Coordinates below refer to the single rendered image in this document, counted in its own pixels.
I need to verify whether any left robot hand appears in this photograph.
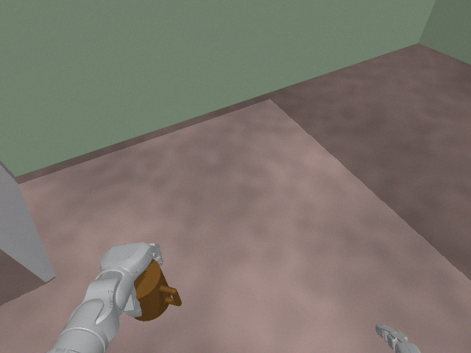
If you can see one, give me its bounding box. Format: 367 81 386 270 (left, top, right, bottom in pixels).
100 242 163 317

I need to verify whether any right robot hand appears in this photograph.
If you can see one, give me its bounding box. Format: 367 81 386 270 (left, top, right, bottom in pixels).
375 324 421 353

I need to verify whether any mug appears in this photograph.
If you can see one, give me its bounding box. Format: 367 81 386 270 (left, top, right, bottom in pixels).
134 259 182 321

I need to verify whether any left robot arm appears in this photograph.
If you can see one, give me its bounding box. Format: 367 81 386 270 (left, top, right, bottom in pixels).
46 267 134 353

